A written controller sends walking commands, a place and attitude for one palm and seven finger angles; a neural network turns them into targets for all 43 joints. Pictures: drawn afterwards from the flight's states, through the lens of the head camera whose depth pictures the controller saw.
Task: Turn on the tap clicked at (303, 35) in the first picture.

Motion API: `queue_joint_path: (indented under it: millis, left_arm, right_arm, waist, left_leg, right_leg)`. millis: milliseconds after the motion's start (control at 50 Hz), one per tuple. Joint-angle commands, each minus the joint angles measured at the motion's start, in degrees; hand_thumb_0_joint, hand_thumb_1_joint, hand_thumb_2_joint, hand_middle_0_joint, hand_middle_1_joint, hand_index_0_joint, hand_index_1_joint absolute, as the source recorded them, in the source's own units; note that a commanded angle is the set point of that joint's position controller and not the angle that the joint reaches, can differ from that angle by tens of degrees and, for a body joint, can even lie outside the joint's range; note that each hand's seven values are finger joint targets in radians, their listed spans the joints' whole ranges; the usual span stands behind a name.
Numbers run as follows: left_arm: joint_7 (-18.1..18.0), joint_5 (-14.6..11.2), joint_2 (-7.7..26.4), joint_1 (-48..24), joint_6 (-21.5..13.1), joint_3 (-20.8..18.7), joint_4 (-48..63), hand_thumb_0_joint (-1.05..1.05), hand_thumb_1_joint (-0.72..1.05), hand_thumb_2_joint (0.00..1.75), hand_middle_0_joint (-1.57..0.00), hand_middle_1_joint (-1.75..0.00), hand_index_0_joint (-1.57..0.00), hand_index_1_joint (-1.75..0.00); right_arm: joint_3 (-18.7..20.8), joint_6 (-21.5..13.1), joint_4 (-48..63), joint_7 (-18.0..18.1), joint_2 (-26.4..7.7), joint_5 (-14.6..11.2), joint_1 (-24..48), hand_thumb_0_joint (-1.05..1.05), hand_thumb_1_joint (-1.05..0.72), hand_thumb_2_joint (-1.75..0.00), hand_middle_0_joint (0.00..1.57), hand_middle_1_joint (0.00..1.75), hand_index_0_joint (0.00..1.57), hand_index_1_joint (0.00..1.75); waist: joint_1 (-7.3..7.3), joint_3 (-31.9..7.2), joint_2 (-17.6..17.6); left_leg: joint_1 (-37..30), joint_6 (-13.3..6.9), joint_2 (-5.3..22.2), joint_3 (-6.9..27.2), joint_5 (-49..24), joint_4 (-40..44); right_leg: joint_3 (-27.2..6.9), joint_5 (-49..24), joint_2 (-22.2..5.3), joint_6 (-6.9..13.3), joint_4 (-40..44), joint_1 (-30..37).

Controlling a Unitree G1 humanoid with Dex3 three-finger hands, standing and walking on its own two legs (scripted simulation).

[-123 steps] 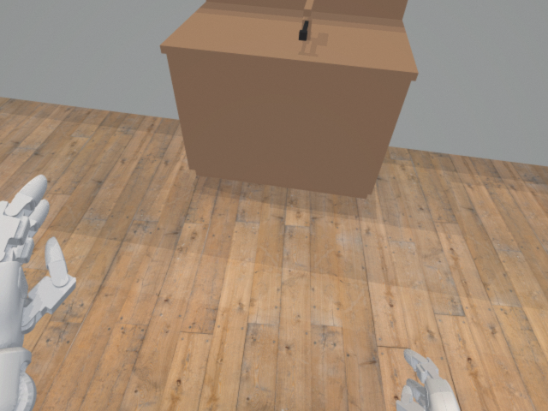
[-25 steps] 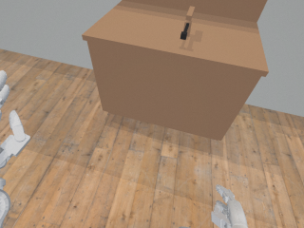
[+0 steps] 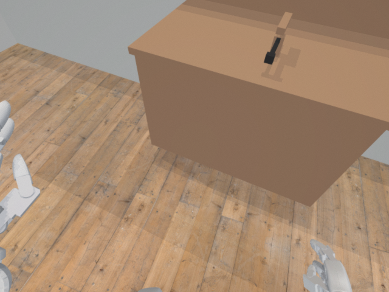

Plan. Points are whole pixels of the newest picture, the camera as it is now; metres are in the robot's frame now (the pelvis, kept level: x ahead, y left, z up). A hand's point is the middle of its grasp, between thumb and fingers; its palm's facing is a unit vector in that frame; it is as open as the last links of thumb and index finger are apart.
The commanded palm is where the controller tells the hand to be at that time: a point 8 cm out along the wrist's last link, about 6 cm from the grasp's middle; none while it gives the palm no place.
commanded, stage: turn to face it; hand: left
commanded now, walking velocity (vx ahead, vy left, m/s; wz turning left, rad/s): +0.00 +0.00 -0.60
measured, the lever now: (269, 58) +0.82 -0.19 +0.04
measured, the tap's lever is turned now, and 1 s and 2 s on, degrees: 0 0 0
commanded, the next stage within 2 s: take the last steps up to it in 1.08 s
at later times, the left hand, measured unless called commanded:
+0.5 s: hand (118, 156) +0.27 +0.14 +0.19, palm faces +0.15 -0.87 -0.47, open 7.4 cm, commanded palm +0.24 +0.20 +0.19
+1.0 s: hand (165, 168) +0.26 +0.07 +0.18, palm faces -0.10 -0.88 -0.46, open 7.5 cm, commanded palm +0.23 +0.14 +0.19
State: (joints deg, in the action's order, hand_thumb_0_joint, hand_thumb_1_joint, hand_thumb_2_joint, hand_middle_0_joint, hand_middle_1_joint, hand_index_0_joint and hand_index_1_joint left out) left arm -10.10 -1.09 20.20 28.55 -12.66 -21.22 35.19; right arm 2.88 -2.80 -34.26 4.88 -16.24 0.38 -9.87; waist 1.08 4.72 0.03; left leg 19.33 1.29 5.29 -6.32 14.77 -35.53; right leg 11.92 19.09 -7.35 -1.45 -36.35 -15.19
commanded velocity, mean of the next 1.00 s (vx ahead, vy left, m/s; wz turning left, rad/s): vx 0.00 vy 0.00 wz -0.53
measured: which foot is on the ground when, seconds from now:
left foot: down 0.00-0.30, up 0.32-0.66, down 0.68-1.00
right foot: down 0.00-0.02, up 0.04-0.26, down 0.28-0.70, up 0.72-0.98, down 1.00-1.00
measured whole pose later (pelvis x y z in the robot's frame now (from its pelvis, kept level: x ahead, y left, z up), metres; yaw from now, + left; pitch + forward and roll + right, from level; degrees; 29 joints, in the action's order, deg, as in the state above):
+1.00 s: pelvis -0.06 -0.01 +0.00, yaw -33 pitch -1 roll -2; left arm -8.0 -1.1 22.6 24.1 -11.1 -21.2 28.8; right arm -2.0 -4.4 -31.1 -0.5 -7.9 -0.5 -13.0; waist 1.5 4.5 -2.6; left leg 16.6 4.7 13.0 -9.9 17.8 -37.2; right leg 5.4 14.7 -0.6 -1.4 -32.0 -15.3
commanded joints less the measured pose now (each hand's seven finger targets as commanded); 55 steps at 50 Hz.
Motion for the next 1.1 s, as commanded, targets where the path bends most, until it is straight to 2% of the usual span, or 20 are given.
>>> queue_joint_path:
  millis: [0, 20, 40, 80, 220, 240, 280, 300, 340, 420, 620, 640, 680, 700, 780, 920, 960, 980, 1000, 1080]
  left_arm:
    - [-1.5, -0.4, 9.7, -9.0, -4.4, -6.5, 7.6, 0.0, 0.9, 0.9, -0.2, -0.3, -0.2, -0.3]
    - [-0.6, -0.6, 10.8, -9.0, -5.0, -6.8, 6.7, 0.0, 0.9, 0.9, -0.2, -0.3, -0.2, -0.3]
    - [-0.2, -0.1, 10.0, -9.7, -5.3, -5.5, 5.9, 0.0, 0.9, 0.9, -0.2, -0.3, -0.2, -0.3]
    - [0.6, -0.2, 7.5, -9.8, -4.5, -2.6, 6.9, 0.0, 0.9, 0.9, -0.2, -0.3, -0.2, -0.3]
    - [1.5, -0.9, 11.0, -4.8, -1.0, -6.3, 5.4, 0.0, 0.9, 0.9, -0.2, -0.3, -0.2, -0.3]
    - [1.4, -0.8, 11.7, -6.0, -1.1, -6.8, 5.7, 0.0, 0.9, 0.9, -0.2, -0.3, -0.2, -0.3]
    - [0.8, -1.9, 13.3, -4.4, -0.6, -9.8, 2.7, 0.0, 0.9, 0.9, -0.2, -0.3, -0.2, -0.3]
    - [0.5, -2.5, 13.7, -3.6, -0.3, -10.3, 3.9, 0.0, 0.9, 0.9, -0.2, -0.3, -0.2, -0.3]
    - [0.2, -2.4, 13.2, -2.4, -1.2, -10.0, 7.0, 0.0, 0.9, 0.9, -0.2, -0.3, -0.2, -0.3]
    - [0.1, -2.4, 11.9, -2.4, -1.8, -8.8, 6.8, 0.0, 0.9, 0.9, -0.2, -0.3, -0.2, -0.3]
    - [0.2, -1.8, 10.9, -5.8, -1.1, -5.8, 6.9, 0.0, 0.9, 0.9, -0.2, -0.3, -0.2, -0.3]
    - [0.4, -1.5, 11.8, -6.0, -1.7, -6.3, 7.7, 0.0, 0.9, 0.9, -0.2, -0.3, -0.2, -0.3]
    - [0.8, -0.9, 12.1, -7.8, -2.5, -6.9, 8.5, 0.0, 0.9, 0.9, -0.2, -0.3, -0.2, -0.3]
    - [0.8, -0.2, 12.5, -7.6, -2.7, -7.4, 7.0, 0.0, 0.9, 0.9, -0.2, -0.3, -0.2, -0.3]
    - [1.4, -0.1, 7.4, -7.3, -2.6, -2.0, 6.7, 0.0, 0.9, 0.9, -0.2, -0.3, -0.2, -0.3]
    - [1.0, 0.1, 10.5, -8.1, -2.2, -5.0, 5.2, 0.0, 0.9, 0.9, -0.2, -0.3, -0.2, -0.3]
    - [0.7, 0.3, 12.6, -7.7, -2.9, -6.9, 6.4, 0.0, 0.9, 0.9, -0.2, -0.3, -0.2, -0.3]
    - [0.1, 0.2, 15.0, -6.2, -3.4, -9.2, 5.8, 0.0, 0.9, 0.9, -0.2, -0.3, -0.2, -0.3]
    - [0.1, -1.3, 14.5, -2.7, -2.4, -10.4, 3.4, 0.0, 0.9, 0.9, -0.2, -0.3, -0.2, -0.3]
    - [-0.1, -1.8, 13.3, 3.3, -2.8, -11.8, 7.6, 0.0, 0.9, 0.9, -0.2, -0.3, -0.2, -0.3]
  right_arm:
    - [1.0, -2.6, 9.9, 0.6, -3.6, -1.0, 1.6, 0.0, -0.9, -0.9, 0.2, 0.3, 0.2, 0.3]
    - [0.8, -3.4, 9.4, 0.5, -2.8, 0.0, 1.9, 0.0, -0.9, -0.9, 0.2, 0.3, 0.2, 0.3]
    - [0.5, -3.9, 9.0, -0.3, -2.2, 0.2, 1.6, 0.0, -0.9, -0.9, 0.2, 0.3, 0.2, 0.3]
    - [1.2, -4.4, 9.0, -2.2, -3.2, -0.7, 0.9, 0.0, -0.9, -0.9, 0.2, 0.3, 0.2, 0.3]
    - [-0.2, -3.8, 11.9, -3.5, -2.4, -0.8, 1.8, 0.0, -0.9, -0.9, 0.2, 0.3, 0.2, 0.3]
    - [-0.4, -3.4, 12.0, -3.5, -1.7, -1.0, 1.6, 0.0, -0.9, -0.9, 0.2, 0.3, 0.2, 0.3]
    - [-0.8, -2.9, 13.3, -3.2, 0.4, -1.2, 3.1, 0.0, -0.9, -0.9, 0.2, 0.3, 0.2, 0.3]
    - [-0.6, -2.4, 12.3, -3.1, 0.2, -0.9, 3.3, 0.0, -0.9, -0.9, 0.2, 0.3, 0.2, 0.3]
    - [-2.4, -0.9, 10.9, -3.2, 1.6, -0.5, 4.0, 0.0, -0.9, -0.9, 0.2, 0.3, 0.2, 0.3]
    - [-1.8, 0.4, 10.1, -2.2, 0.5, -0.4, 5.2, 0.0, -0.9, -0.9, 0.2, 0.3, 0.2, 0.3]
    - [-0.7, 1.6, 11.7, -2.8, -2.2, -1.1, 2.4, 0.0, -0.9, -0.9, 0.2, 0.3, 0.2, 0.3]
    - [-0.6, 1.6, 11.8, -2.6, -2.6, -0.8, 2.0, 0.0, -0.9, -0.9, 0.2, 0.3, 0.2, 0.3]
    - [-0.1, 1.1, 13.2, -2.2, -3.8, -0.7, 2.8, 0.0, -0.9, -0.9, 0.2, 0.3, 0.2, 0.3]
    - [-0.4, 0.6, 13.1, -2.1, -1.9, -0.3, 3.4, 0.0, -0.9, -0.9, 0.2, 0.3, 0.2, 0.3]
    - [0.5, -1.4, 11.4, -3.5, -2.7, -1.2, 1.0, 0.0, -0.9, -0.9, 0.2, 0.3, 0.2, 0.3]
    - [0.4, -4.4, 10.2, -4.0, -3.3, -0.9, -0.3, 0.0, -0.9, -0.9, 0.2, 0.3, 0.2, 0.3]
    - [-0.1, -4.2, 10.6, -4.5, -1.7, -1.3, -0.5, 0.0, -0.9, -0.9, 0.2, 0.3, 0.2, 0.3]
    - [-0.9, -4.0, 11.4, -4.2, 0.1, -1.2, 0.9, 0.0, -0.9, -0.9, 0.2, 0.3, 0.2, 0.3]
    - [-0.2, -3.4, 11.6, -3.9, -0.3, -1.7, 1.8, 0.0, -0.9, -0.9, 0.2, 0.3, 0.2, 0.3]
    - [-1.8, -0.7, 9.8, -3.1, 1.2, -1.0, 4.4, 0.0, -0.9, -0.9, 0.2, 0.3, 0.2, 0.3]
  waist:
    - [-0.95, -13.0, -14.5]
    - [-1.16, -12.4, -22.7]
    - [-1.13, -11.3, -20.5]
    - [-1.11, -12.2, -17.6]
    - [-0.19, -11.4, -11.0]
    - [-0.39, -12.1, -5.7]
    - [0.56, -12.6, 15.7]
    - [0.37, -13.1, 14.8]
    - [-0.63, -14.9, 6.9]
    - [-0.68, -14.6, 6.2]
    - [-0.12, -12.3, 4.2]
    - [-0.25, -11.7, -0.2]
    - [0.49, -7.7, -16.9]
    - [0.38, -6.1, -18.3]
    - [-0.06, -3.5, -14.2]
    - [-0.99, -8.8, -15.3]
    - [-1.19, -13.0, -4.4]
    - [-0.7, -13.5, 7.0]
    - [0.76, -15.6, 16.5]
    - [-0.94, -14.9, 7.5]
  left_leg:
    - [-15.7, -6.6, 14.2, 14.5, -28.4, 12.6]
    - [-18.0, -9.5, 19.0, 18.5, -37.5, 14.6]
    - [-18.2, -10.3, 20.1, 18.4, -42.2, 13.2]
    - [-21.3, -7.9, 16.9, 7.6, -45.3, 8.9]
    - [-8.2, -2.3, 14.6, -2.4, -23.5, 1.9]
    - [-4.2, -0.8, 12.0, -3.7, -16.7, -4.7]
    - [11.6, 3.4, -1.0, -0.9, 20.5, -25.2]
    - [12.5, 3.4, 0.0, 5.2, 19.1, -31.3]
    - [15.5, 4.0, 0.7, 7.8, 13.7, -35.2]
    - [9.9, 3.8, -0.4, 6.2, 9.3, -25.9]
    - [-8.8, 0.9, -2.3, 3.9, 6.1, 9.2]
    - [-13.0, -0.4, -0.1, 4.6, 5.5, 14.7]
    - [-10.7, -8.9, 18.4, 21.6, 6.3, 24.0]
    - [-1.5, -11.3, 22.1, 23.7, 10.2, 26.5]
    - [-5.4, -6.9, 14.7, 5.1, -10.9, 17.5]
    - [-8.5, -2.4, 13.1, 0.0, -20.7, 6.1]
    - [-2.4, 0.4, 8.7, -2.6, -12.6, -5.7]
    - [8.0, 2.6, 2.4, -3.0, 7.6, -14.1]
    - [12.1, 2.6, -0.7, 2.0, 18.5, -23.7]
    - [11.1, 2.5, 0.4, 6.7, 12.5, -25.7]
  right_leg:
    - [-5.7, 4.7, 4.6, 0.0, -8.2, -8.5]
    - [-7.2, 15.3, 5.1, -0.5, -17.1, -14.6]
    - [-9.0, 15.4, 4.5, -0.1, -19.2, -15.4]
    - [-7.7, 8.5, 4.8, 0.0, -14.1, -15.7]
    - [-4.1, -8.4, 7.0, -0.1, 6.8, 2.8]
    - [-8.3, -18.7, 3.7, 1.5, 9.1, 7.2]
    - [-34.9, -48.5, -11.0, 10.6, 13.7, 10.5]
    - [-36.4, -44.1, -12.0, 10.3, 15.1, 9.9]
    - [-31.1, -42.7, -9.6, 11.9, 11.8, 14.1]
    - [-25.5, -31.0, -5.4, 10.2, 14.5, 8.2]
    - [-31.9, 0.2, -1.9, 8.0, 19.0, -3.5]
    - [-30.1, 0.9, 1.4, 5.9, 14.7, -7.0]
    - [-18.1, 8.7, 11.5, 0.9, -11.0, -16.2]
    - [-15.2, 8.3, 9.9, 0.0, -26.0, -14.2]
    - [-10.2, 5.2, 6.8, -1.2, -20.0, -15.0]
    - [-3.3, -3.5, 9.1, -1.0, 7.8, 1.6]
    - [-11.7, -23.5, 1.6, 2.7, 12.3, 11.8]
    - [-24.4, -45.7, -6.8, 7.6, 10.9, 16.8]
    - [-31.7, -49.5, -10.7, 10.8, 12.3, 15.7]
    - [-24.4, -38.7, -8.4, 11.4, 11.9, 10.9]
